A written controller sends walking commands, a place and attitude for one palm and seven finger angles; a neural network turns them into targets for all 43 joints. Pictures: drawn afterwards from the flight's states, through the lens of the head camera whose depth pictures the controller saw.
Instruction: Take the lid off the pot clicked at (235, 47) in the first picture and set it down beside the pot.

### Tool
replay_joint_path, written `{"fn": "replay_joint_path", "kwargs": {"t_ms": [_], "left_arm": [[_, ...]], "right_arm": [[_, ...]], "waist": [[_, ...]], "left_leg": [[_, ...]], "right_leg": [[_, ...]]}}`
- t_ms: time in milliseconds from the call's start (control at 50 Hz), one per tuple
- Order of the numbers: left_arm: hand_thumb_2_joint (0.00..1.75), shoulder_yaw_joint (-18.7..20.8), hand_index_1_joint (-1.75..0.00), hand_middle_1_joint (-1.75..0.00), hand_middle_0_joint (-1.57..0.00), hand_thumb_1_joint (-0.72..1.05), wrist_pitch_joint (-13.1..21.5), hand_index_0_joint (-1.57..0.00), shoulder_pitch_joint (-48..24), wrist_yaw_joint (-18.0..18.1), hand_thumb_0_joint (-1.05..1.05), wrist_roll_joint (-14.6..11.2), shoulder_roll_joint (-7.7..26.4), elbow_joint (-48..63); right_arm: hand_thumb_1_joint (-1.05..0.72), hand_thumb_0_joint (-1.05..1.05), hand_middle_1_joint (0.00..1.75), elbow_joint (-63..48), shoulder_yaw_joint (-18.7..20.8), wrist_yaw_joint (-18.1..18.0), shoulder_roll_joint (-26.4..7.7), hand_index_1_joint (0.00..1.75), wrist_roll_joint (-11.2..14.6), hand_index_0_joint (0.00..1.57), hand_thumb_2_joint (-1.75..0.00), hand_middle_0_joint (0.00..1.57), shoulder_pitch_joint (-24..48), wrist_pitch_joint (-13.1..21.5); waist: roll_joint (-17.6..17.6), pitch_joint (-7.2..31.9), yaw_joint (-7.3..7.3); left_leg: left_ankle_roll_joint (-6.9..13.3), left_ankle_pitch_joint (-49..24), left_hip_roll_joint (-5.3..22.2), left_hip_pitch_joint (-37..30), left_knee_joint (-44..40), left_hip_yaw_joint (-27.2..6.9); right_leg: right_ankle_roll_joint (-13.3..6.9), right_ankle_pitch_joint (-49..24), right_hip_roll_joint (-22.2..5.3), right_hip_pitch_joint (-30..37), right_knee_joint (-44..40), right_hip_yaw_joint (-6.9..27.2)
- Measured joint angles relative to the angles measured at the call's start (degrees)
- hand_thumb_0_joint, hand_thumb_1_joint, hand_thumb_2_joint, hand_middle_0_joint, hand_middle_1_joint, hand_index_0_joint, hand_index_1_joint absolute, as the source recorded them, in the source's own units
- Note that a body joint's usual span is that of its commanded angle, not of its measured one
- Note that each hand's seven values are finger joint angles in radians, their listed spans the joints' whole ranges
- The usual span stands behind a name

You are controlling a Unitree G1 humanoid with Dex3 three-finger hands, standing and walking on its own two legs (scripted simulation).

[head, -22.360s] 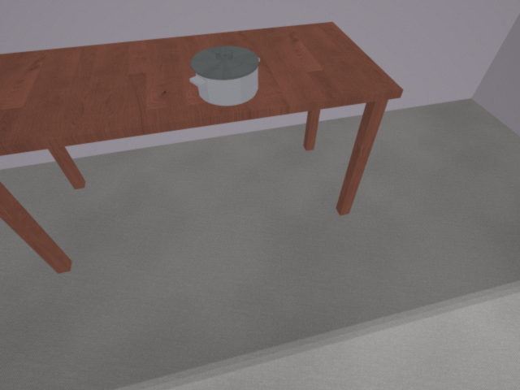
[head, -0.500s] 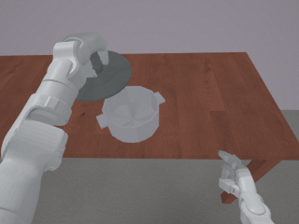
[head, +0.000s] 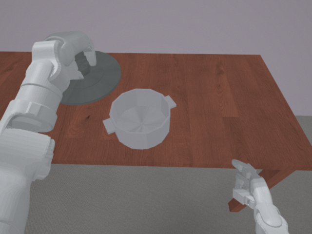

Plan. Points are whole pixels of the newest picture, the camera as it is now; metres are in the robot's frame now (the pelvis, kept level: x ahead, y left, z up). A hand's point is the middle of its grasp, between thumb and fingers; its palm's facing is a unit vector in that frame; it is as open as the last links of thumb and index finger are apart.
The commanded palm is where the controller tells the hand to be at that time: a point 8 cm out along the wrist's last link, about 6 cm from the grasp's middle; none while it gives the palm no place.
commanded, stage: move the lid sideways beside the pot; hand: left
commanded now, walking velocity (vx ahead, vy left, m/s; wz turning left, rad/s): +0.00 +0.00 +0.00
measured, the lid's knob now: (80, 67) +0.51 +0.19 +0.17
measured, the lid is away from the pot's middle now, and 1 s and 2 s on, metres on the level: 0.15 0.23 0.22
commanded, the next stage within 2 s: lower the lid onto the table in 0.78 s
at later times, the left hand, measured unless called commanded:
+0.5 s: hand (48, 72) +0.45 +0.24 +0.20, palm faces -0.30 -0.05 -0.95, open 7.9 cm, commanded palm +0.46 +0.25 +0.27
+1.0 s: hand (39, 72) +0.45 +0.26 +0.20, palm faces -0.31 -0.05 -0.95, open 7.9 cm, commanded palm +0.47 +0.26 +0.26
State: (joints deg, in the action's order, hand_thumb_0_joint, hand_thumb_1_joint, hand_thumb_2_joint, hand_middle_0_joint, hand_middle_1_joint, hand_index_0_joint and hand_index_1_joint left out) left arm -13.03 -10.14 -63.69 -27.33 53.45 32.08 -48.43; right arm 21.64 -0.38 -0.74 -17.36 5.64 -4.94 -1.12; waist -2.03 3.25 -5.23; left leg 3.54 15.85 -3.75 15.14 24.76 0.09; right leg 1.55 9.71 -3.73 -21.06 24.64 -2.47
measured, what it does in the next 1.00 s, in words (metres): stands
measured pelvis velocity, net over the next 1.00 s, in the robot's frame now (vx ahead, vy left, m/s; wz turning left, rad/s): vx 0.00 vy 0.01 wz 0.02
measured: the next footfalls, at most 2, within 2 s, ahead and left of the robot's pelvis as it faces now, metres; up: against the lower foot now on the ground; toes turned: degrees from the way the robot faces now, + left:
none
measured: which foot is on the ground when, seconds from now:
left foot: down 0.00-1.00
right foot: down 0.00-1.00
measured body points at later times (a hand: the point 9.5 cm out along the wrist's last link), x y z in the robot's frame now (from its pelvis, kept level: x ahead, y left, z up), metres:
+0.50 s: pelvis -0.01 +0.00 +0.00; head +0.02 -0.01 +0.45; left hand +0.46 +0.24 +0.25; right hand +0.22 -0.26 -0.03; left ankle -0.04 +0.08 -0.74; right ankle +0.02 -0.15 -0.74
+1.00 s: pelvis +0.00 +0.01 +0.00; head +0.03 +0.01 +0.45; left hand +0.46 +0.26 +0.25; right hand +0.22 -0.26 -0.03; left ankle -0.04 +0.08 -0.74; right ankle +0.02 -0.15 -0.74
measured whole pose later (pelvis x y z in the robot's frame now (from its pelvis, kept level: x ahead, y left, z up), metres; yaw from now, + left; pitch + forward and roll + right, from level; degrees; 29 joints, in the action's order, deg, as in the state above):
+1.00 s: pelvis +0.00 +0.01 +0.00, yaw +1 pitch +6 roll -1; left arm -10.4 -0.3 -63.7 -30.2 52.1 40.6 -51.2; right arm 22.5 -0.1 -2.4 -18.7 6.1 -5.1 -1.3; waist -1.0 2.2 -4.1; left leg 3.9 16.0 -3.7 15.9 26.0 -1.1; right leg 1.4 8.6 -3.7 -19.9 22.7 -3.8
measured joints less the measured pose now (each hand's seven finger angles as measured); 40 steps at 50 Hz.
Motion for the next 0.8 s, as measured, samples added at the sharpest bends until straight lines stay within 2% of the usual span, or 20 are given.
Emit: {"fn": "replay_joint_path", "kwargs": {"t_ms": [380, 680, 800], "left_arm": [[0.83, 1.8, -0.93, -0.89, -0.62, 0.18, 3.6, -0.65, 1.0, -1.5, 0.01, -0.6, 4.6, -0.6], [0.83, 3.2, -0.93, -0.89, -0.62, 0.18, 8.8, -0.65, 0.8, -3.3, 0.01, -0.9, 9.7, -3.3], [0.83, 2.8, -0.93, -0.89, -0.62, 0.18, 10.0, -0.65, 0.8, -3.6, 0.01, -1.3, 10.2, -2.5]], "right_arm": [[-0.9, 0.01, 0.3, 0.3, -0.3, -0.5, -0.4, 0.38, 0.4, 0.3, -0.9, 0.2, 0.1, -0.8], [-0.9, 0.01, 0.3, 0.5, -1.0, -2.0, -0.7, 0.38, 0.8, 0.3, -0.9, 0.2, 0.5, -0.3], [-0.9, 0.01, 0.3, 0.6, -0.4, -2.2, -1.0, 0.38, 0.6, 0.31, -0.9, 0.2, -0.2, 0.1]], "waist": [[0.3, -0.4, 0.73], [0.9, -1.5, 1.19], [1.0, -1.5, 1.44]], "left_leg": [[-0.2, 0.0, 0.3, 0.1, 0.7, -0.7], [-0.3, 0.0, 0.7, 0.6, 1.3, -1.1], [-0.1, 0.0, 0.6, 0.6, 1.2, -1.4]], "right_leg": [[0.0, -0.5, 0.3, 0.7, -0.6, -0.7], [-0.1, -1.2, 0.7, 1.1, -1.5, -1.2], [-0.1, -1.3, 0.5, 1.4, -2.0, -1.5]]}}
